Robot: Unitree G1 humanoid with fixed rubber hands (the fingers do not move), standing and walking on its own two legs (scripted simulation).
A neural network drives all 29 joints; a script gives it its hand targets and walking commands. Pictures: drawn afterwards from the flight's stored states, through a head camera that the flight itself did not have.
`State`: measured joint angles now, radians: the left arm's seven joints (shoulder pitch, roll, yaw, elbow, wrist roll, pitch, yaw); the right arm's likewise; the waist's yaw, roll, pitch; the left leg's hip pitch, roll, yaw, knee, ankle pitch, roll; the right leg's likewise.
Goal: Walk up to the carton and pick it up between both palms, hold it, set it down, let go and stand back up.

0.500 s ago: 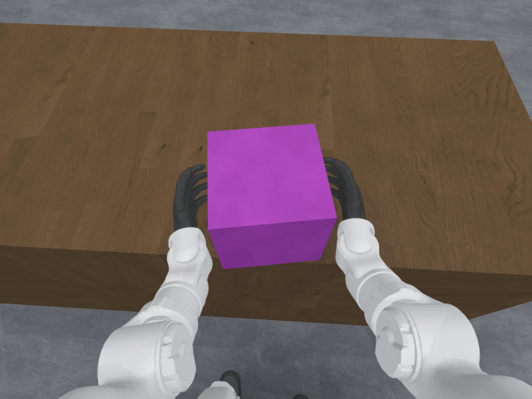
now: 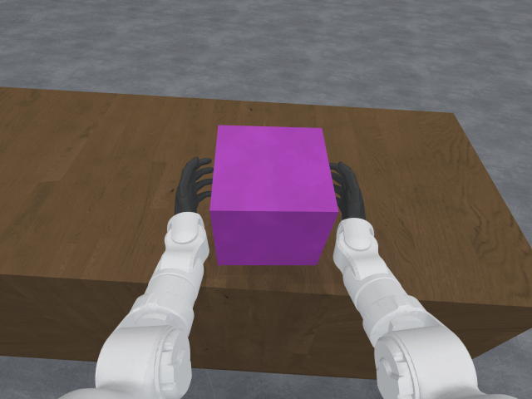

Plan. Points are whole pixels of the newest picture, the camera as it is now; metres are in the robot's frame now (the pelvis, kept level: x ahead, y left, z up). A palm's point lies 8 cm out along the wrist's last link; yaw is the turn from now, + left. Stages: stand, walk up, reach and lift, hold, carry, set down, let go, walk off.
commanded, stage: reach and lift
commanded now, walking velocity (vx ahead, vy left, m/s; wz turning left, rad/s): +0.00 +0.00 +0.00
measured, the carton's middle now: (269, 197) +0.42 +0.04 +0.07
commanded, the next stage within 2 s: hold in 1.50 s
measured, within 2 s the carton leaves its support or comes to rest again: neither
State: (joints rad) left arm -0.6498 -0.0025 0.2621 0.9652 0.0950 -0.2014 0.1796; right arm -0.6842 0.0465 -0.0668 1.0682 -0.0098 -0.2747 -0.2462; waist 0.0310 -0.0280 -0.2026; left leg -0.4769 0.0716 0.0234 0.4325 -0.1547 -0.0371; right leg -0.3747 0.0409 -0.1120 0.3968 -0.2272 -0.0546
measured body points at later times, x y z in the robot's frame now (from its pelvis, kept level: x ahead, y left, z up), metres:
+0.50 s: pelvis -0.01 +0.01 +0.01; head -0.06 +0.06 +0.45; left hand +0.36 +0.19 +0.14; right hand +0.35 -0.08 +0.14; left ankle +0.02 +0.14 -0.74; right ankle -0.03 -0.08 -0.74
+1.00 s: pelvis -0.02 +0.03 +0.01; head -0.04 +0.08 +0.45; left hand +0.36 +0.18 +0.14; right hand +0.35 -0.09 +0.15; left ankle +0.02 +0.14 -0.74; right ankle -0.03 -0.08 -0.74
